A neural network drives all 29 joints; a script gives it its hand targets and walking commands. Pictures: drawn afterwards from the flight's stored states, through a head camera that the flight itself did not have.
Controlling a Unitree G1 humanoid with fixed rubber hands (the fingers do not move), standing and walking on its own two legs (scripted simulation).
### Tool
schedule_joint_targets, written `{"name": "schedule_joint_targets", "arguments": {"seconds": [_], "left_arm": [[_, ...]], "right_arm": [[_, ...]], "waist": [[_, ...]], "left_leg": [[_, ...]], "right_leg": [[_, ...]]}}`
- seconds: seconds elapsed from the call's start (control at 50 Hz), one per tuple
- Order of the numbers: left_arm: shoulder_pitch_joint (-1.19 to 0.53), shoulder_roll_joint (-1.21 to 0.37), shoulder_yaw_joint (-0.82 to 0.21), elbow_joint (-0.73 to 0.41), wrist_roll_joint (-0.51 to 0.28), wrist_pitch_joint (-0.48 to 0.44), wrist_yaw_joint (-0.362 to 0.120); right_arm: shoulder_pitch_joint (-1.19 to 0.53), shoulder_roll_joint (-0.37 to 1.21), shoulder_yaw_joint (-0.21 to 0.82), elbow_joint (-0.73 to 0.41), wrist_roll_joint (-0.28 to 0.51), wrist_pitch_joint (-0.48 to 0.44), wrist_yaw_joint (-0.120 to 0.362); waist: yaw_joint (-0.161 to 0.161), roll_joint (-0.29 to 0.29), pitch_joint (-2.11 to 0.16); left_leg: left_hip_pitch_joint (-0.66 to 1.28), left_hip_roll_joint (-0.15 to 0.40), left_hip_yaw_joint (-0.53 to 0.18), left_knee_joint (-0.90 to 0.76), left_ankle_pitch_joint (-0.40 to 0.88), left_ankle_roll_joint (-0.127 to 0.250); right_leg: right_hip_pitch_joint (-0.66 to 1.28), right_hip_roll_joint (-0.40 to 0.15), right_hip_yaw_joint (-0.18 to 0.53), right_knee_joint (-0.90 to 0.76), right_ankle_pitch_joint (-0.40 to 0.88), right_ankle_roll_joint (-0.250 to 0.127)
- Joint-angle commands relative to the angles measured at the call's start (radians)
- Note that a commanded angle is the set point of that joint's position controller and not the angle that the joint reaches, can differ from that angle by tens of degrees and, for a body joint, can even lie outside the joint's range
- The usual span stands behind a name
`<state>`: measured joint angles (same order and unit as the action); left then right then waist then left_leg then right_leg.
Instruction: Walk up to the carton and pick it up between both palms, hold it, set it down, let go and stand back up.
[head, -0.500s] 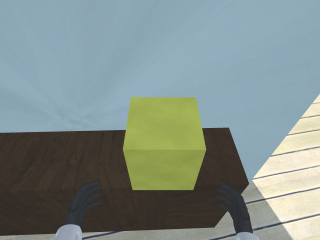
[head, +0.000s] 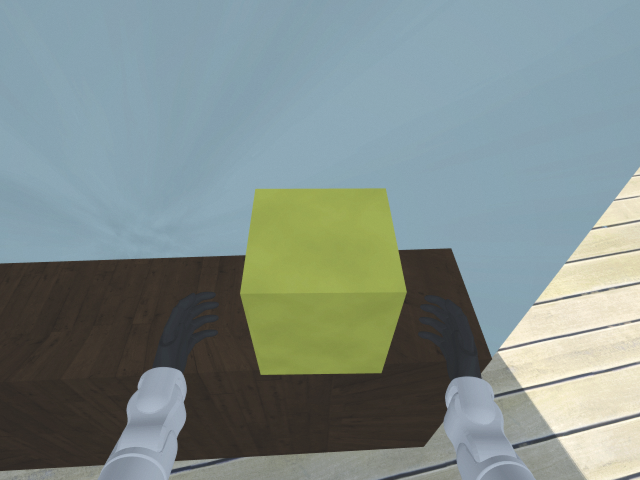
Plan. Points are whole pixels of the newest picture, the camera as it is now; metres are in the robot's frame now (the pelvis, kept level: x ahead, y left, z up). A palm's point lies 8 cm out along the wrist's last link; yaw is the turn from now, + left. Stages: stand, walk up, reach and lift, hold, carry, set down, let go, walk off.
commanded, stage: reach and lift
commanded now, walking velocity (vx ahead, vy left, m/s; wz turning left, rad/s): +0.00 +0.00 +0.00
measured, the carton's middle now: (321, 284) +0.44 +0.02 -0.06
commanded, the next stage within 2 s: none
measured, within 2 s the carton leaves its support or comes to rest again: neither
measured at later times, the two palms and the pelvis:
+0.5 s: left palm (185, 295) +0.36 +0.20 +0.03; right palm (450, 294) +0.36 -0.16 +0.03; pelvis +0.00 +0.00 +0.00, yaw +0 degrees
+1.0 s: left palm (184, 226) +0.42 +0.20 +0.10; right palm (468, 230) +0.41 -0.18 +0.10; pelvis -0.01 +0.00 +0.00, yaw +0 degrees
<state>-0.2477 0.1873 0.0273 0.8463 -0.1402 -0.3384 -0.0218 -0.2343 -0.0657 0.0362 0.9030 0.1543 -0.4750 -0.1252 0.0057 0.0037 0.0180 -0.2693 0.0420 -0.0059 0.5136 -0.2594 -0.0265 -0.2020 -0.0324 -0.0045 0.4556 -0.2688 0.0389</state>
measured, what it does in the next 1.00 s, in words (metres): stands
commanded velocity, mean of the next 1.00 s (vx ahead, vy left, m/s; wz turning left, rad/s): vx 0.00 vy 0.00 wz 0.00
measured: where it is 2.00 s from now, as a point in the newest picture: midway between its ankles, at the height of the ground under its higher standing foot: outside the picture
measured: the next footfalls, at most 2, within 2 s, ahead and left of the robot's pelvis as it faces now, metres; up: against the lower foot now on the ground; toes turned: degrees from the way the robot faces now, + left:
none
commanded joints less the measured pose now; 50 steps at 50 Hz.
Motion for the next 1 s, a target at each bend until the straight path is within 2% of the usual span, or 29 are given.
{"name": "schedule_joint_targets", "arguments": {"seconds": [0.0,0.02,0.06,0.12,0.14,0.24,0.26,0.28,0.38,0.4,0.42,0.44,0.5,0.52,0.56,0.62,0.7,0.72,0.76,0.78,0.8,0.82,0.84,0.86,0.88,0.92,0.94,0.96,0.98], "left_arm": [[-0.316,0.092,0.03,-0.122,0.01,-0.012,-0.012],[-0.359,0.087,0.022,-0.12,0.018,-0.002,-0.006],[-0.421,0.111,0.049,-0.175,0.023,0.03,0.015],[-0.433,0.113,0.057,-0.082,0.027,0.046,0.007],[-0.415,0.091,0.048,-0.096,0.034,0.056,-0.003],[-0.409,0.082,0.085,-0.155,0.037,0.09,0.005],[-0.448,0.082,0.064,-0.149,0.028,0.097,0.001],[-0.473,0.102,0.076,-0.163,0.051,0.102,0.005],[-0.646,0.111,0.045,-0.096,0.003,0.119,0.003],[-0.702,0.114,0.034,-0.082,-0.02,0.119,0.004],[-0.712,0.134,0.047,-0.063,-0.004,0.115,0.014],[-0.785,0.155,0.058,-0.086,-0.007,0.123,0.023],[-0.725,0.125,0.052,-0.077,0.015,0.136,0.033],[-0.822,0.159,0.028,-0.071,-0.001,0.146,0.027],[-0.8,0.163,0.056,-0.002,0.004,0.183,0.036],[-0.878,0.168,0.044,0.048,-0.003,0.214,0.026],[-0.876,0.179,0.019,0.033,-0.017,0.235,0.036],[-0.905,0.182,0.057,0.037,-0.01,0.239,0.03],[-0.903,0.183,0.041,0.073,-0.032,0.256,0.032],[-0.972,0.188,0.029,0.075,-0.026,0.258,0.025],[-1.069,0.203,0.011,0.07,-0.058,0.266,0.025],[-1.005,0.21,0.016,0.106,-0.059,0.258,0.033],[-1.085,0.218,-0.003,0.143,-0.068,0.254,0.028],[-1.096,0.233,-0.001,0.167,-0.08,0.25,0.029],[-1.153,0.235,-0.035,0.133,-0.104,0.246,0.039],[-1.171,0.237,-0.062,0.134,-0.115,0.233,0.052],[-1.168,0.249,-0.059,0.132,-0.133,0.221,0.054],[-1.204,0.244,-0.086,0.182,-0.153,0.208,0.056],[-1.187,0.258,-0.067,0.211,-0.143,0.215,0.053]], "right_arm": [[-0.291,-0.038,0.008,-0.124,0.01,-0.013,-0.016],[-0.331,-0.047,-0.029,-0.133,-0.02,-0.013,-0.024],[-0.394,-0.082,-0.059,-0.134,-0.016,-0.012,-0.036],[-0.427,-0.087,-0.035,-0.097,-0.002,0.016,-0.032],[-0.415,-0.066,-0.025,-0.115,0.011,0.026,-0.028],[-0.438,-0.081,0.017,-0.151,0.036,0.051,-0.038],[-0.479,-0.096,0.0,-0.148,0.037,0.052,-0.039],[-0.497,-0.092,-0.02,-0.119,0.032,0.07,-0.048],[-0.626,-0.083,-0.013,-0.123,0.045,0.131,-0.035],[-0.663,-0.072,-0.023,-0.125,0.033,0.152,-0.032],[-0.703,-0.071,-0.013,-0.141,0.06,0.159,-0.034],[-0.748,-0.096,-0.03,-0.141,0.059,0.173,-0.037],[-0.718,-0.138,-0.028,-0.091,0.073,0.186,-0.035],[-0.77,-0.157,-0.052,-0.076,0.075,0.203,-0.032],[-0.767,-0.166,-0.04,-0.054,0.059,0.227,-0.041],[-0.866,-0.165,-0.04,-0.022,0.087,0.263,-0.06],[-0.864,-0.204,-0.053,0.004,0.108,0.28,-0.055],[-0.932,-0.202,-0.016,-0.027,0.115,0.293,-0.054],[-0.934,-0.221,-0.035,0.013,0.119,0.304,-0.057],[-0.972,-0.22,-0.037,0.016,0.126,0.325,-0.052],[-1.06,-0.231,-0.055,-0.032,0.115,0.337,-0.052],[-1.007,-0.236,-0.03,0.019,0.112,0.346,-0.048],[-1.062,-0.232,-0.042,0.043,0.119,0.364,-0.05],[-1.104,-0.22,-0.024,0.036,0.135,0.378,-0.042],[-1.134,-0.219,-0.03,-0.002,0.146,0.383,-0.039],[-1.14,-0.226,-0.033,0.059,0.161,0.386,-0.034],[-1.138,-0.217,-0.004,0.025,0.187,0.391,-0.03],[-1.165,-0.241,-0.016,0.051,0.185,0.392,-0.028],[-1.165,-0.234,0.005,0.042,0.19,0.395,-0.032]], "waist": [[-0.005,0.026,-0.322],[-0.038,0.051,-0.321],[-0.02,0.08,-0.371],[-0.008,0.04,-0.309],[-0.009,0.058,-0.322],[0.019,-0.012,-0.444],[-0.011,0.001,-0.442],[0.004,0.051,-0.453],[0.003,0.022,-0.397],[-0.021,0.012,-0.429],[0.017,0.028,-0.436],[0.007,0.048,-0.497],[0.012,0.086,-0.57],[-0.031,0.097,-0.572],[-0.004,0.065,-0.551],[-0.019,0.048,-0.527],[-0.041,0.062,-0.562],[0.01,0.03,-0.618],[-0.025,0.053,-0.573],[-0.012,0.047,-0.593],[-0.048,0.01,-0.628],[-0.014,0.028,-0.571],[-0.032,0.015,-0.54],[0.005,0.015,-0.54],[-0.026,0.034,-0.599],[-0.036,0.077,-0.663],[0.008,0.063,-0.741],[-0.024,0.079,-0.732],[0.004,0.041,-0.744]], "left_leg": [[0.14,-0.068,0.06,-0.02,0.349,-0.04],[0.137,-0.07,0.059,-0.024,0.334,-0.044],[0.15,-0.065,0.057,-0.014,0.399,-0.058],[0.146,-0.069,0.056,-0.01,0.382,-0.055],[0.164,-0.065,0.064,-0.018,0.416,-0.054],[0.201,-0.059,0.063,-0.006,0.554,-0.05],[0.198,-0.059,0.065,-0.014,0.533,-0.054],[0.203,-0.056,0.061,-0.021,0.535,-0.061],[0.128,-0.06,0.069,-0.035,0.365,-0.043],[0.105,-0.064,0.07,-0.034,0.35,-0.044],[0.091,-0.057,0.068,-0.049,0.334,-0.045],[0.091,-0.066,0.073,-0.043,0.356,-0.035],[0.204,-0.054,0.064,-0.004,0.524,-0.076],[0.211,-0.049,0.047,-0.007,0.515,-0.077],[0.175,-0.047,0.06,-0.009,0.514,-0.069],[0.132,-0.059,0.065,-0.029,0.457,-0.054],[0.208,-0.041,0.049,-0.013,0.541,-0.079],[0.199,-0.048,0.065,-0.004,0.583,-0.075],[0.208,-0.045,0.053,-0.014,0.57,-0.077],[0.195,-0.049,0.056,-0.012,0.578,-0.077],[0.18,-0.052,0.048,-0.016,0.52,-0.059],[0.135,-0.052,0.053,-0.025,0.475,-0.06],[0.105,-0.054,0.055,-0.036,0.426,-0.053],[0.069,-0.056,0.069,-0.05,0.383,-0.04],[0.091,-0.056,0.063,-0.041,0.397,-0.044],[0.134,-0.045,0.044,-0.013,0.429,-0.061],[0.148,-0.036,0.045,0.004,0.46,-0.06],[0.128,-0.043,0.045,0.012,0.462,-0.06],[0.108,-0.05,0.054,0.02,0.466,-0.055]], "right_leg": [[0.06,0.068,-0.033,-0.053,0.217,-0.031],[0.047,0.07,-0.031,-0.057,0.22,-0.034],[0.057,0.069,-0.038,-0.043,0.282,-0.029],[0.054,0.07,-0.045,-0.053,0.275,-0.023],[0.076,0.078,-0.042,-0.061,0.29,-0.033],[0.151,0.085,-0.036,-0.049,0.456,-0.017],[0.146,0.09,-0.041,-0.055,0.458,-0.018],[0.134,0.084,-0.037,-0.058,0.444,-0.023],[0.054,0.073,-0.027,-0.091,0.249,-0.02],[0.076,0.073,-0.039,-0.083,0.259,-0.015],[0.096,0.06,-0.026,-0.077,0.249,-0.015],[0.089,0.062,-0.02,-0.074,0.269,-0.019],[0.087,0.088,-0.037,-0.065,0.395,-0.018],[0.049,0.082,-0.046,-0.083,0.38,-0.025],[0.07,0.081,-0.044,-0.079,0.402,-0.019],[0.086,0.08,-0.031,-0.074,0.386,-0.018],[0.035,0.094,-0.042,-0.091,0.394,-0.027],[0.074,0.092,-0.052,-0.076,0.44,-0.017],[0.046,0.092,-0.051,-0.084,0.439,-0.015],[0.052,0.089,-0.051,-0.082,0.443,-0.019],[0.037,0.09,-0.051,-0.088,0.405,-0.015],[0.055,0.084,-0.043,-0.075,0.39,-0.011],[0.013,0.079,-0.045,-0.082,0.347,-0.022],[0.019,0.079,-0.043,-0.087,0.289,-0.016],[-0.003,0.077,-0.047,-0.084,0.3,-0.021],[-0.047,0.082,-0.046,-0.075,0.296,-0.031],[-0.054,0.083,-0.048,-0.058,0.315,-0.032],[-0.056,0.079,-0.049,-0.059,0.335,-0.036],[-0.058,0.077,-0.047,-0.045,0.357,-0.018]]}}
